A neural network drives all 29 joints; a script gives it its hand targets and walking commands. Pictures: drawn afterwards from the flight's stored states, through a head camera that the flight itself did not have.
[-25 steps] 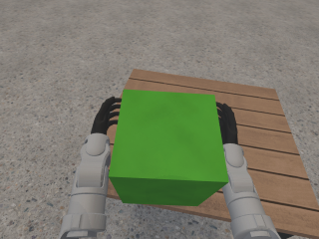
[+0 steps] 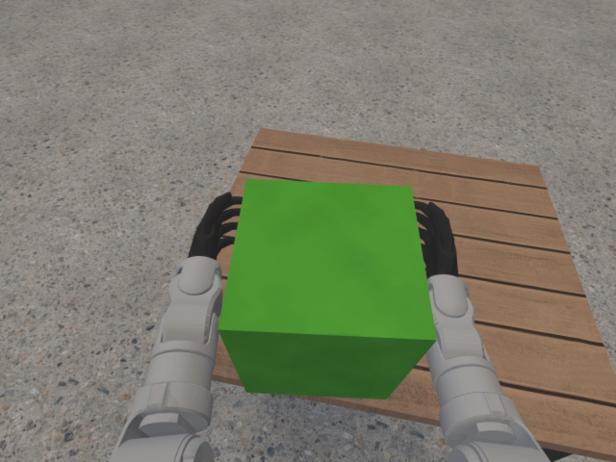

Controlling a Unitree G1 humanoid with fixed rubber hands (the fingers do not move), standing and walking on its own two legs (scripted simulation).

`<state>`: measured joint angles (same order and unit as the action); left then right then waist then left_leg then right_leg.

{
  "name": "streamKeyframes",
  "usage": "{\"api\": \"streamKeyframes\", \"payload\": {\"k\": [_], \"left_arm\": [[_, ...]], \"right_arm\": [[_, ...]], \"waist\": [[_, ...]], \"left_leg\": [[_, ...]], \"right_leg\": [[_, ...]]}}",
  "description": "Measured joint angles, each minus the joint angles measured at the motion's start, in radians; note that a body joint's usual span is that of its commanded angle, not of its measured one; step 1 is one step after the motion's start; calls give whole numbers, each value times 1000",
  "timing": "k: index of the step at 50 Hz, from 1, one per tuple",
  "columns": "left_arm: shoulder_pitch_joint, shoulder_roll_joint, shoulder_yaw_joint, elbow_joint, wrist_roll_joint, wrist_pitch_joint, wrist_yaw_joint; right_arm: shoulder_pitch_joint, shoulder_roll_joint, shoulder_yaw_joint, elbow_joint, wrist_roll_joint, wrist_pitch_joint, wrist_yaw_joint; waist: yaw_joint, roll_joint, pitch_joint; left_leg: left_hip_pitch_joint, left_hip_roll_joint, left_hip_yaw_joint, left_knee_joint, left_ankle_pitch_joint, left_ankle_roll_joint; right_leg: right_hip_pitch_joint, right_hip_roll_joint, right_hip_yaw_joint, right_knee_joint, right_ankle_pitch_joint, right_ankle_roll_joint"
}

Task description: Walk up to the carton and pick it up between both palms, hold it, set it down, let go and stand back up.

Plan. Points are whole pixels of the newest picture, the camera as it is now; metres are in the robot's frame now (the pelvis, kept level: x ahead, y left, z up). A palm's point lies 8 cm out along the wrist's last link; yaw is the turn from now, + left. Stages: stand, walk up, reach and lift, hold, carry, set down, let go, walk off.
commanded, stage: set down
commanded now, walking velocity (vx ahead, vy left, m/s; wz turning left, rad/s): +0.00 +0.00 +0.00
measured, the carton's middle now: (322, 298) +0.34 -0.04 +0.02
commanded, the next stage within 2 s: none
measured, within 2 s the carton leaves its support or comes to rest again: rests again in 1.04 s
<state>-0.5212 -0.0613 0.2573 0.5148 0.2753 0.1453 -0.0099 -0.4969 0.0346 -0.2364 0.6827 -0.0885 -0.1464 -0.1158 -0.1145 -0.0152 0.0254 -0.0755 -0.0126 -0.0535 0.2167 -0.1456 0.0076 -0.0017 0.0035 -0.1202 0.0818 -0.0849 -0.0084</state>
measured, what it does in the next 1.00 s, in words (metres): stands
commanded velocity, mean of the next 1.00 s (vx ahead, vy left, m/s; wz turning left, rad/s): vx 0.00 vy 0.00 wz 0.00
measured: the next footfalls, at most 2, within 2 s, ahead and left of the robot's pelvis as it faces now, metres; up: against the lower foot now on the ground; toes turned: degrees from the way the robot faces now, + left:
none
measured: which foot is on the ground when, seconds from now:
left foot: down 0.00-1.00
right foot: down 0.00-1.00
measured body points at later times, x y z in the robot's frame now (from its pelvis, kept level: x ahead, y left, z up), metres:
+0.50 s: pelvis +0.00 +0.00 +0.00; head +0.02 +0.00 +0.45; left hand +0.42 +0.09 +0.06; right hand +0.36 -0.21 +0.07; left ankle -0.02 +0.11 -0.75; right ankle -0.03 -0.11 -0.75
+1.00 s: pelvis +0.00 +0.00 +0.00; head +0.07 -0.01 +0.44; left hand +0.43 +0.09 +0.02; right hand +0.38 -0.21 +0.03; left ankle -0.02 +0.11 -0.75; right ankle -0.03 -0.11 -0.75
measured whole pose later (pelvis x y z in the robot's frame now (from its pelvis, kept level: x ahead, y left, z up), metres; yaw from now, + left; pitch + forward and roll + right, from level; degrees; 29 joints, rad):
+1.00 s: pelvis +0.00 +0.00 +0.00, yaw +0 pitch +15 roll -1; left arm -0.70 -0.02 0.41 0.98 0.35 -0.16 -0.01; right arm -0.61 0.11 -0.51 0.83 -0.41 -0.26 -0.07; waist -0.13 0.03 -0.12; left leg -0.36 -0.01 -0.06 0.20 -0.09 0.00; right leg -0.29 0.01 -0.11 0.08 -0.05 -0.02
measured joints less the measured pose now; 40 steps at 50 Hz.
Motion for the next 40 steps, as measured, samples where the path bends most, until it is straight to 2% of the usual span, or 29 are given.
{"api": "streamKeyframes", "payload": {"k": [8, 20, 33, 40], "left_arm": [[-50, 8, 48, 141, 14, -85, -6], [-88, 15, 74, 234, 27, -135, -19], [-155, 39, 128, 369, 56, -210, -26], [-164, 45, 135, 408, 53, -246, -23]], "right_arm": [[-40, 16, -67, 67, -84, -26, 12], [-43, 37, -126, 64, -149, -25, 26], [-105, 71, -245, 104, -276, -42, 59], [-105, 79, -267, 110, -302, -62, 60]], "waist": [[-6, 19, -45], [-16, 38, -95], [-17, 56, -121], [-15, 58, -136]], "left_leg": [[-54, 0, -3, -10, 15, -1], [-126, 2, -5, -5, 25, -3], [-191, 1, -9, -10, 38, -5], [-232, 2, -10, -16, 44, -6]], "right_leg": [[-55, 1, -1, -5, 11, -3], [-125, 4, 1, -5, 23, -6], [-193, 3, -2, 2, 29, -8], [-232, 5, -1, -8, 36, -9]]}}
